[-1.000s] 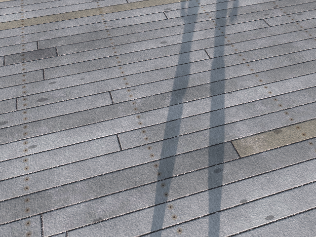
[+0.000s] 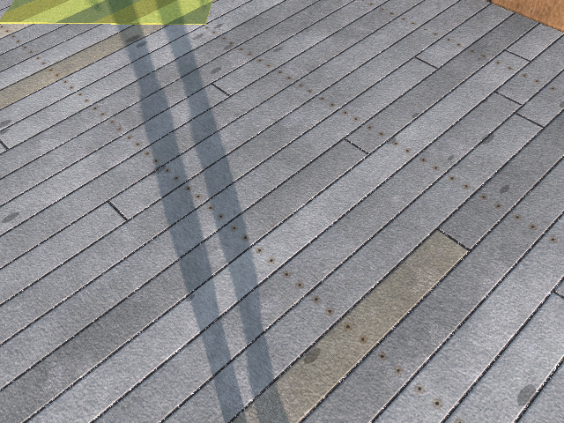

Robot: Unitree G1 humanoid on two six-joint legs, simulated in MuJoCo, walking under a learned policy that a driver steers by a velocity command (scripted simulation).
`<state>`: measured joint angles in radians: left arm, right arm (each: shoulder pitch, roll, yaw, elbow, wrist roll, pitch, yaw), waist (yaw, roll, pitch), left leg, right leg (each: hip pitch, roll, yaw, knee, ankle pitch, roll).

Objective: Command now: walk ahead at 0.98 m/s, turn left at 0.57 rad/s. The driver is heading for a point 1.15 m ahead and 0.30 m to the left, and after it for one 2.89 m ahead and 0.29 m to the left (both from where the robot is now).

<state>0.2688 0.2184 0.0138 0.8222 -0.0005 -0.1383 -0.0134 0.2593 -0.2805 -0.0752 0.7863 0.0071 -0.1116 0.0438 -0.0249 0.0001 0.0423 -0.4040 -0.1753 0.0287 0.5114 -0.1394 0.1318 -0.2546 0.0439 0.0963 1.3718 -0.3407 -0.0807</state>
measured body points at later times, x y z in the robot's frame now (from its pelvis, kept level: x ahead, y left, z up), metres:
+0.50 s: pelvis +0.43 -0.04 +0.02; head +0.43 -0.03 +0.47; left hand +0.38 +0.27 -0.08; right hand +0.68 -0.23 -0.07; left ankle +0.36 +0.06 -0.60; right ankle +0.48 -0.16 -0.72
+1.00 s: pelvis +0.76 +0.21 +0.01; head +0.76 +0.22 +0.46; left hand +0.67 +0.48 -0.11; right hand +0.98 +0.04 -0.10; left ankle +0.72 +0.26 -0.72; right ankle +0.88 +0.03 -0.60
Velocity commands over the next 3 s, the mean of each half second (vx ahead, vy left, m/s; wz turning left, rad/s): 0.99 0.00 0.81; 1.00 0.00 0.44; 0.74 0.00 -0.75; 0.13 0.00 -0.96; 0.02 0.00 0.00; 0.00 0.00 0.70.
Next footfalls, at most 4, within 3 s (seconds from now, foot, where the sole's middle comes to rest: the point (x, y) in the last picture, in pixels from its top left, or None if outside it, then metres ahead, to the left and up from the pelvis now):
0.32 right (367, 396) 0.52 -0.15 -0.76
0.80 left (186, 314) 0.75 0.29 -0.76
1.30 right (174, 176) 1.24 0.37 -0.76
1.82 left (135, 138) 1.43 0.53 -0.76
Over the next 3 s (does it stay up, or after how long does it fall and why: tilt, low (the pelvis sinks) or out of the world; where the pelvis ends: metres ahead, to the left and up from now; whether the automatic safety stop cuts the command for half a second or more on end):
stays up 1.30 0.48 0.02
